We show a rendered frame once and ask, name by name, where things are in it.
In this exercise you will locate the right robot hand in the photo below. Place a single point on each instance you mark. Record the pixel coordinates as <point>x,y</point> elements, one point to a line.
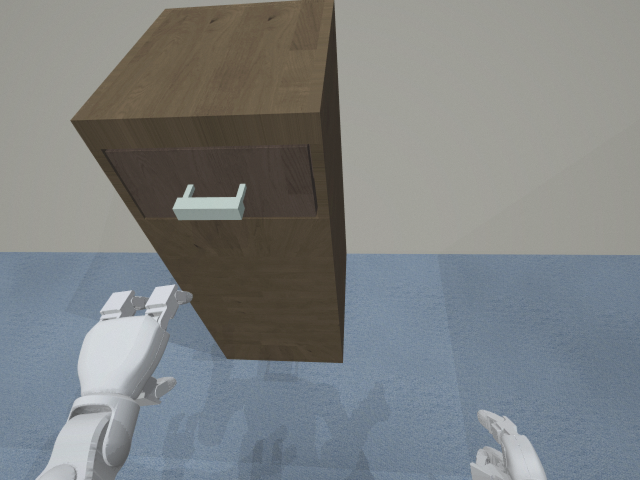
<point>518,459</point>

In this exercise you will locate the robot left forearm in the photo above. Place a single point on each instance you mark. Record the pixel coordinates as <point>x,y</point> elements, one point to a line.
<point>95,441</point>

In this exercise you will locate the handle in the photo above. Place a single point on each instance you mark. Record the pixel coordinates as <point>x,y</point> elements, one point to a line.
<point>210,208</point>

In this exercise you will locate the cabinet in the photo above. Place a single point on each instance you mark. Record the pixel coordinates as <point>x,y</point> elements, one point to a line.
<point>266,288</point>

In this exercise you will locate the left robot hand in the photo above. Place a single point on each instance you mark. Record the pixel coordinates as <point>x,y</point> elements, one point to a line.
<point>121,352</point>

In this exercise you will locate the drawer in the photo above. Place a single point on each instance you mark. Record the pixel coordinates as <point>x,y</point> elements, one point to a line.
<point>279,178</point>

